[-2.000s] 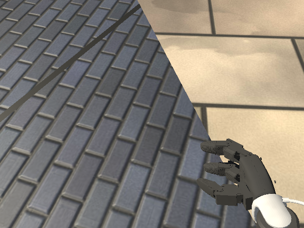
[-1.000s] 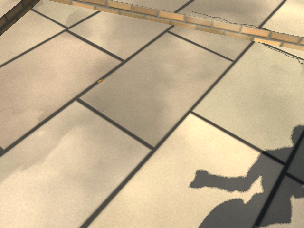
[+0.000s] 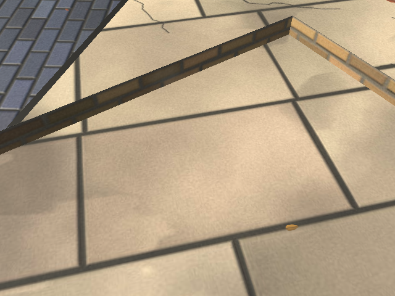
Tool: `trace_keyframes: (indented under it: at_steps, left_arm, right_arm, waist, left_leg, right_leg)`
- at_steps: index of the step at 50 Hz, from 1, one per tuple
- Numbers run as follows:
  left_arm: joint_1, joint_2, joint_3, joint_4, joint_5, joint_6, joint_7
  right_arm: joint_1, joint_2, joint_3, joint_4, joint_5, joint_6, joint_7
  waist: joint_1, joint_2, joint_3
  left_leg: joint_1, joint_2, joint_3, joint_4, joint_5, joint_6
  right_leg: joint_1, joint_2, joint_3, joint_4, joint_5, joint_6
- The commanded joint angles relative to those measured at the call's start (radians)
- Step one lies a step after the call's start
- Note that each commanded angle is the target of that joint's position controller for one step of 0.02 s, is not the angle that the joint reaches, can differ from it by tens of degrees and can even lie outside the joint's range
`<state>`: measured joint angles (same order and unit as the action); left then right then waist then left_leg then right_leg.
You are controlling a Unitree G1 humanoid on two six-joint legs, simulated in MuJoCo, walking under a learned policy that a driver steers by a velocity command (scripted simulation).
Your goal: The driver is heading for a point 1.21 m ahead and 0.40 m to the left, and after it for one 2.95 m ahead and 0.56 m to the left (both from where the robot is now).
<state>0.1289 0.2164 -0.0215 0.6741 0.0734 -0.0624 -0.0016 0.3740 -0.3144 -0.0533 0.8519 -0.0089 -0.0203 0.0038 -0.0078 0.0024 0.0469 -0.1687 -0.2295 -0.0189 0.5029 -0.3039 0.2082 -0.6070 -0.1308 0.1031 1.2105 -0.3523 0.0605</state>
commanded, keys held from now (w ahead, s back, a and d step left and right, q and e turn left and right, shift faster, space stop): w+q+shift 0.66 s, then w+shift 0.10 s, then w+e+shift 0.24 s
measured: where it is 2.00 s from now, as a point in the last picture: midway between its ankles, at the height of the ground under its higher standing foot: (50, 58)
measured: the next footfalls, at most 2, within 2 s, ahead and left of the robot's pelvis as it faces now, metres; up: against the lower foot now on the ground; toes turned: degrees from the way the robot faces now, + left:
right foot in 0.22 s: +0.44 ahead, -0.16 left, +0.00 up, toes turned +16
left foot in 0.70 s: +0.73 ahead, +0.19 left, +0.00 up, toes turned +43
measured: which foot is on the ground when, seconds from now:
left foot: down 0.00-0.24, up 0.26-0.68, down 0.70-1.00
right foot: up 0.00-0.20, down 0.22-0.68, up 0.70-1.00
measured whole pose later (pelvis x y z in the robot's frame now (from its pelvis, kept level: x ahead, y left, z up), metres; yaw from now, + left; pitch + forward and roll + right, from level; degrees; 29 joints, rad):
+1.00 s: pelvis +0.83 +0.24 +0.00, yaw +41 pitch +1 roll +1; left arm 0.12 0.27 0.00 0.69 0.01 -0.04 -0.05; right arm 0.44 -0.29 -0.04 0.86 -0.01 -0.12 0.02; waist -0.05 -0.03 0.05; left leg 0.15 -0.17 0.05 0.15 -0.31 0.16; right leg -0.77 -0.11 -0.03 0.77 0.06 -0.06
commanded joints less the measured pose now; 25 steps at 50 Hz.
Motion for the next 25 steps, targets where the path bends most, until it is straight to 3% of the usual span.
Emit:
trace_keyframes:
  at_steps: [1,4,7,9,10,11,12,13,14,15,16,17,19,20,22,25]
  left_arm:
    - [-0.047,0.136,0.035,-0.083,-0.008,0.018,-0.009]
    - [-0.162,0.105,0.024,-0.129,-0.04,0.012,-0.017]
    - [-0.2,0.137,0.03,-0.157,-0.051,0.007,-0.013]
    - [-0.063,0.202,0.056,-0.122,-0.054,0.004,0.002]
    - [0.097,0.255,0.081,-0.085,-0.061,0.0,0.017]
    - [0.332,0.301,0.104,-0.029,-0.058,-0.001,0.038]
    - [0.509,0.35,0.12,0.009,-0.022,-0.006,0.057]
    - [0.351,0.409,0.131,-0.024,0.007,-0.006,0.045]
    - [0.199,0.29,0.121,-0.059,-0.006,0.0,0.035]
    - [0.146,0.222,0.103,-0.057,-0.015,0.003,0.031]
    - [0.153,0.19,0.096,-0.03,-0.011,0.003,0.026]
    - [0.188,0.18,0.09,0.006,-0.014,-0.003,0.028]
    - [0.24,0.14,0.079,0.071,-0.034,-0.024,0.014]
    - [0.247,0.138,0.078,0.086,-0.043,-0.035,0.005]
    - [0.237,0.135,0.076,0.1,-0.048,-0.05,-0.005]
    - [0.224,0.154,0.076,0.117,-0.042,-0.065,-0.003]
  right_arm:
    - [-0.069,-0.166,-0.044,-0.099,0.005,-0.057,-0.003]
    - [0.0,-0.175,-0.058,-0.088,0.013,-0.062,0.011]
    - [0.023,-0.189,-0.067,-0.082,0.016,-0.061,0.006]
    - [-0.005,-0.226,-0.075,-0.09,0.012,-0.06,-0.001]
    - [-0.044,-0.26,-0.08,-0.098,0.003,-0.061,0.001]
    - [-0.111,-0.24,-0.074,-0.112,-0.008,-0.069,0.006]
    - [-0.112,-0.057,-0.027,-0.145,-0.018,-0.079,0.003]
    - [0.05,-0.002,0.002,-0.207,0.047,-0.071,0.004]
    - [-0.024,-0.097,-0.003,-0.162,0.008,-0.05,-0.006]
    - [-0.083,-0.129,-0.013,-0.164,-0.008,-0.037,0.007]
    - [-0.12,-0.126,-0.014,-0.164,-0.015,-0.025,0.02]
    - [-0.157,-0.102,-0.01,-0.184,-0.026,-0.014,0.039]
    - [-0.198,-0.041,0.009,-0.219,-0.025,0.01,0.061]
    - [-0.22,-0.027,0.015,-0.243,-0.023,0.019,0.067]
    - [-0.293,-0.026,0.024,-0.286,-0.024,0.025,0.075]
    - [-0.387,-0.04,0.03,-0.33,-0.015,0.026,0.085]
  waist:
    - [0.039,-0.058,0.093]
    - [-0.034,-0.01,0.046]
    - [-0.058,0.022,0.006]
    - [0.011,0.034,-0.094]
    - [0.11,0.041,-0.185]
    - [0.241,0.033,-0.278]
    - [0.254,-0.185,-0.379]
    - [0.073,-0.506,-0.47]
    - [0.078,-0.249,-0.296]
    - [0.071,-0.132,-0.189]
    - [0.066,-0.033,-0.122]
    - [0.058,-0.036,-0.082]
    - [0.038,-0.068,-0.02]
    - [0.025,-0.081,-0.007]
    - [0.01,-0.071,0.022]
    - [-0.008,-0.058,0.079]
  left_leg:
    - [-0.213,0.218,-0.342,-0.335,0.267,0.132]
    - [-0.14,0.2,-0.331,-0.313,0.461,0.07]
    - [0.002,0.242,-0.368,-0.262,0.619,0.03]
    - [0.065,0.24,-0.381,-0.093,0.865,-0.023]
    - [0.048,0.235,-0.378,0.102,0.914,-0.044]
    - [-0.071,0.196,-0.342,0.364,0.837,-0.061]
    - [-0.268,0.12,-0.266,0.734,0.069,-0.058]
    - [-0.513,0.061,-0.16,0.929,-0.217,-0.081]
    - [-0.581,0.164,-0.133,0.947,-0.072,-0.072]
    - [-0.577,0.21,-0.098,0.897,0.007,-0.081]
    - [-0.555,0.245,-0.084,0.867,0.03,-0.091]
    - [-0.552,0.273,-0.082,0.846,0.03,-0.095]
    - [-0.582,0.316,-0.07,0.836,0.044,-0.1]
    - [-0.61,0.331,-0.065,0.827,0.059,-0.102]
    - [-0.628,0.335,-0.037,0.783,0.137,-0.11]
    - [-0.605,0.323,0.031,0.594,0.266,-0.105]
  right_leg:
    - [0.024,0.014,-0.104,-0.238,0.149,0.038]
    - [0.105,0.067,-0.115,-0.482,0.412,0.009]
    - [0.175,0.105,-0.099,-0.628,0.439,-0.028]
    - [0.384,0.162,-0.086,-0.669,0.329,-0.043]
    - [0.555,0.159,-0.079,-0.647,0.232,-0.05]
    - [0.8,0.107,-0.061,-0.634,0.134,-0.06]
    - [1.013,-0.142,0.195,-0.659,-0.22,-0.067]
    - [1.066,-0.359,0.82,-0.947,-0.443,-0.154]
    - [0.893,-0.291,0.75,-0.989,-0.597,-0.174]
    - [0.77,-0.251,0.546,-0.962,-0.459,-0.173]
    - [0.674,-0.214,0.401,-0.962,-0.261,-0.166]
    - [0.614,-0.182,0.283,-0.97,-0.151,-0.158]
    - [0.558,-0.151,0.123,-1.006,0.005,-0.131]
    - [0.545,-0.162,0.069,-1.018,0.084,-0.128]
    - [0.505,-0.142,-0.073,-1.056,0.244,-0.117]
    - [0.478,-0.09,-0.254,-1.104,0.437,-0.097]
Velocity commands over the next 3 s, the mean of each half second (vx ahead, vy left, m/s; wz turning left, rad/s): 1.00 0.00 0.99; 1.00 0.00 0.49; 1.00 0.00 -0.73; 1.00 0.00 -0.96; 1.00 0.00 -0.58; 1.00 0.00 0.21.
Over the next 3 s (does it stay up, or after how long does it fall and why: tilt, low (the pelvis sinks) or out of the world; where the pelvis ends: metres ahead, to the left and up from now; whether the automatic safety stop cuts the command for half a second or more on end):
stays up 2.54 0.59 0.13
